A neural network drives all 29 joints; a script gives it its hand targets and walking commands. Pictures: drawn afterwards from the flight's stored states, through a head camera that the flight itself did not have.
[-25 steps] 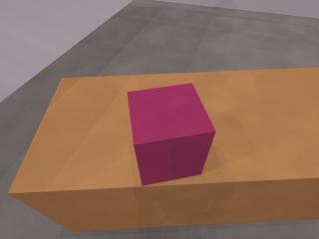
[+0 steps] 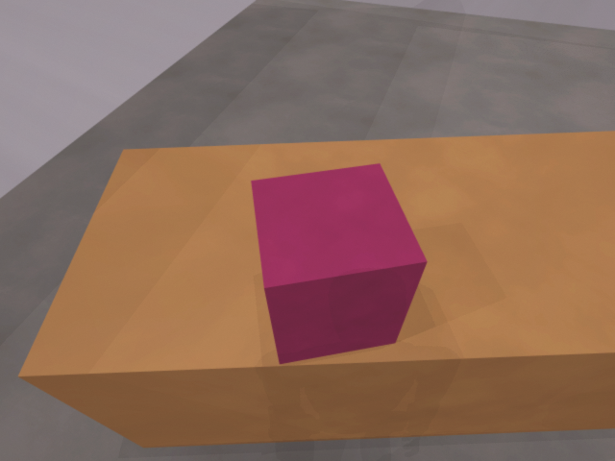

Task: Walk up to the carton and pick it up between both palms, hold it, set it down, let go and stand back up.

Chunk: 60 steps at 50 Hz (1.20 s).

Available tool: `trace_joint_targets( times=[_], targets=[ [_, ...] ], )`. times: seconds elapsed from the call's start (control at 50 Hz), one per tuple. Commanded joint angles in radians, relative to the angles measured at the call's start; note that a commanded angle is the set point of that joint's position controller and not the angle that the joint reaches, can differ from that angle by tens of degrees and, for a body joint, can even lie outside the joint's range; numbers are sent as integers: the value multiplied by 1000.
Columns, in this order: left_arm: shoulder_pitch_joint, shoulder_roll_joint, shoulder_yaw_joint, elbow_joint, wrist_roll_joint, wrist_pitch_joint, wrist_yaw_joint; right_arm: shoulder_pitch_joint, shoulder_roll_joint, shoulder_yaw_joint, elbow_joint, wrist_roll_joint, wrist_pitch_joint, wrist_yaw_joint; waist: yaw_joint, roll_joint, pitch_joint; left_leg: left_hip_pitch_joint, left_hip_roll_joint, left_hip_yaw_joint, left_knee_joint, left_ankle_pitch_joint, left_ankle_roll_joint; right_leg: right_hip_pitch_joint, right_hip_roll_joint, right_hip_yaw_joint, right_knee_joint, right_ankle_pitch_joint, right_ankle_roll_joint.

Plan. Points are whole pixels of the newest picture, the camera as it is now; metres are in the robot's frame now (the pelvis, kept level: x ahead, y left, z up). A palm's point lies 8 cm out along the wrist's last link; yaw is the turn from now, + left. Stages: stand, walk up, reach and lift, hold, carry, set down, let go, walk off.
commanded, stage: stand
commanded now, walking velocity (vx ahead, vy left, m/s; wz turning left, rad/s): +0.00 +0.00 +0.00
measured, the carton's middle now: (328, 267) +0.41 -0.01 -0.04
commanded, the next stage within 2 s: none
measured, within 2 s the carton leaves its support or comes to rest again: neither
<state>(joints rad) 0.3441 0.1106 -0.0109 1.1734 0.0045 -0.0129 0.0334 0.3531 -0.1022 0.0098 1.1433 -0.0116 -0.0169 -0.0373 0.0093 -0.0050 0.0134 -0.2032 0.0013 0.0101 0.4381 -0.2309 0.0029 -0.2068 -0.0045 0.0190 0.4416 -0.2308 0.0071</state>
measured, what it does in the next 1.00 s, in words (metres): stands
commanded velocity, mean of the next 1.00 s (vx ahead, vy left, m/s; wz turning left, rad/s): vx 0.00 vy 0.00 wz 0.00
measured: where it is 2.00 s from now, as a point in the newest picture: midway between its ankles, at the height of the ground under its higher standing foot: outside the picture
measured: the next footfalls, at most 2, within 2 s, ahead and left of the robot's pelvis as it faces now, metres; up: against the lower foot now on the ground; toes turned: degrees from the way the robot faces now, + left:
none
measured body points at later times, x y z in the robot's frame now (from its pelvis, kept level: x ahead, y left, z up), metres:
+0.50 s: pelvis +0.02 -0.01 +0.00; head +0.03 -0.01 +0.45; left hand -0.02 +0.20 -0.16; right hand -0.02 -0.21 -0.16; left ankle +0.00 +0.12 -0.74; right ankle +0.00 -0.13 -0.74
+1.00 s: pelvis +0.02 -0.02 +0.00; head +0.03 -0.02 +0.45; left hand -0.02 +0.19 -0.16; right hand -0.02 -0.22 -0.16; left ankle +0.00 +0.12 -0.74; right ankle +0.00 -0.13 -0.74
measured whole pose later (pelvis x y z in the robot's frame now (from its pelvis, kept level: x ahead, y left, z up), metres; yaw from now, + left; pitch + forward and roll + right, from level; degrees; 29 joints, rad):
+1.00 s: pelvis +0.02 -0.02 +0.00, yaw +0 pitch -1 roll +0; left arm 0.35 0.11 -0.02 1.18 0.01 -0.02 0.04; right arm 0.35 -0.10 0.01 1.17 -0.01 -0.01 -0.04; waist 0.00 0.00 0.03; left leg -0.14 0.02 0.00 0.40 -0.25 -0.02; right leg -0.15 0.02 0.01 0.42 -0.26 -0.02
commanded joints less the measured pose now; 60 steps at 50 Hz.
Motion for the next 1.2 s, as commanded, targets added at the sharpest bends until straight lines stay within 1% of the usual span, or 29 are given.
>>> trace_joint_targets(
  times=[0.0, 0.08, 0.16, 0.18, 0.2, 0.22, 0.24, 0.3, 0.34, 0.38, 0.4, 0.44, 0.52, 0.6, 0.66, 0.76, 0.78, 0.86, 0.92, 0.94, 0.98, 1.0, 1.04, 1.06, 1.08, 1.1, 1.12, 1.14, 1.18],
  targets=[
    [91, 58, 7, 7, 4, -7, 7, 97, -73, -11, 0, 4, -1, -4, -12, 16, 61, -7, 75, -66, -84, 83, 24, -29, -68, 59, -84, 73, -33],
    [72, 62, 10, -3, 3, -5, 7, 85, -77, -15, 0, -1, 1, -5, -10, -14, 64, -11, 77, -63, -93, 49, 26, -29, -68, 57, -87, 57, -37],
    [96, 76, 12, 5, 3, -5, 10, 95, -64, -9, 3, 0, -11, -2, -6, 27, 36, -1, 83, -70, -95, 103, 31, 18, -72, 57, -68, 114, -34],
    [120, 71, 10, 16, 5, -8, 9, 81, -81, -17, 1, 2, -9, -4, 3, -16, 35, 31, 85, -62, -93, 132, 28, -1, -70, 55, -80, 129, -39],
    [117, 32, 0, 14, 1, -11, 7, 80, -79, -15, 1, 10, -6, -3, -1, 30, 49, 34, 78, -61, -86, 133, 26, -13, -72, 61, -83, 125, -37],
    [91, 41, 0, 7, 4, -10, 2, 68, -55, -8, 3, 6, -5, -4, 3, -23, 69, 5, 77, -63, -76, 108, 26, -18, -61, 44, -89, 118, -30],
    [89, 58, 5, 3, 1, -11, 6, 83, -76, -11, 5, 0, 0, -5, -11, 36, 86, 6, 76, -62, -79, 122, 22, -19, -68, 54, -80, 129, -30],
    [39, 96, 22, -18, 0, -10, 6, 88, -52, -14, 10, 0, 0, -4, -20, -7, 76, -17, 78, -66, -95, 82, 24, -4, -67, 53, -82, 97, -35],
    [91, 65, 9, -2, 3, -12, 7, 67, -63, -13, 9, 1, -2, -4, -1, 45, 95, -9, 76, -59, -85, 102, 24, -11, -68, 66, -86, 145, -31],
    [103, 48, 5, 2, 1, -8, 10, 88, -61, -14, 16, 2, 0, -4, 0, -1, 121, -20, 76, -57, -91, 89, 17, -18, -65, 58, -88, 121, -35],
    [110, 67, 7, 7, 3, -8, 13, 99, -80, -15, 23, 3, -2, -2, -9, 36, 88, 4, 79, -60, -86, 119, 17, 13, -75, 63, -79, 149, -32],
    [108, 84, 12, 6, 7, -9, 14, 88, -71, -14, 17, -1, 2, -5, -3, -24, 100, 21, 83, -56, -90, 122, 19, -15, -68, 68, -96, 134, -40],
    [88, 83, 16, -16, 2, -12, 11, 90, -54, -4, 16, 4, -6, -7, -7, 26, 18, 11, 85, -64, -87, 139, 24, 73, -73, 51, -74, 167, -40],
    [95, 58, 9, -1, -3, -16, 12, 101, -83, -17, 7, 4, -5, -4, -18, -32, 42, 53, 89, -54, -67, 213, 12, 50, -79, 49, -58, 273, -42],
    [73, 61, 5, -7, 0, -7, 9, 84, -85, -11, 22, 7, -4, -7, -6, 46, 57, 44, 81, -49, -86, 173, 10, 33, -75, 55, -81, 212, -45],
    [125, 78, 3, 14, 2, -3, 10, 89, -79, -13, 16, 5, 7, -6, -4, -20, 121, 25, 84, -58, -96, 93, 15, -13, -66, 69, -119, 84, -41],
    [85, 94, 9, 1, 1, -2, 10, 108, -68, -7, 28, 5, 6, -4, -21, 12, 133, -8, 80, -60, -99, 90, 19, -4, -74, 64, -117, 110, -37],
    [65, 51, -1, -7, 3, -14, 7, 100, -60, -7, 19, 3, 1, -5, -18, -21, 74, 32, 89, -58, -94, 137, 15, 37, -73, 53, -93, 171, -42],
    [94, 82, 7, -3, -2, -15, 5, 78, -92, -13, 27, 2, 1, -6, -1, 35, 96, 36, 89, -47, -93, 143, 3, 4, -71, 62, -105, 163, -46],
    [75, 89, 6, -4, 2, -16, 10, 86, -60, -3, 28, 6, -2, -7, -19, 15, 90, 31, 92, -66, -92, 136, 10, 38, -79, 59, -112, 177, -50],
    [90, 108, 13, -1, 4, -17, 9, 116, -83, -11, 38, 4, 2, -5, -28, 76, 130, 6, 92, -50, -90, 141, 9, 17, -78, 73, -104, 184, -51],
    [116, 70, 2, 7, 5, -21, 8, 108, -65, -13, 32, 3, 3, -8, -8, 30, 80, 49, 88, -49, -83, 143, 8, 35, -80, 61, -103, 196, -46],
    [109, 83, 1, 10, 0, -24, 8, 125, -67, -9, 36, 9, 6, -8, -25, -34, 41, 69, 93, -51, -75, 146, 11, 55, -70, 56, -104, 204, -44],
    [81, 62, 3, -5, 4, -22, 8, 121, -55, -6, 34, 5, 4, -10, -30, 17, 59, 35, 96, -41, -67, 170, 8, 75, -76, 51, -83, 248, -49],
    [121, 64, -3, 0, 1, -19, 7, 102, -76, -3, 34, 5, 4, -12, 0, 22, 70, 23, 89, -47, -79, 146, 7, 64, -74, 58, -94, 241, -47],
    [97, 74, -2, 9, 2, -20, 9, 103, -58, -7, 33, 8, 6, -10, -14, -35, 90, 16, 87, -45, -88, 139, 4, 60, -83, 60, -94, 261, -51],
    [129, 76, 1, 3, 2, -17, 8, 90, -79, -14, 29, 7, 10, -10, 5, -39, 86, 35, 78, -42, -89, 111, 1, 30, -71, 63, -119, 169, -35],
    [92, 96, 5, -10, -2, -16, 8, 119, -76, -10, 31, 6, 7, -7, -19, -21, 79, 17, 91, -49, -87, 141, 6, 57, -73, 48, -99, 196, -47],
    [122, 58, -7, 6, 2, -14, 9, 116, -59, -10, 39, 2, 12, -5, -7, 8, 117, 18, 85, -45, -88, 125, -4, 16, -74, 62, -112, 165, -56]
  ],
)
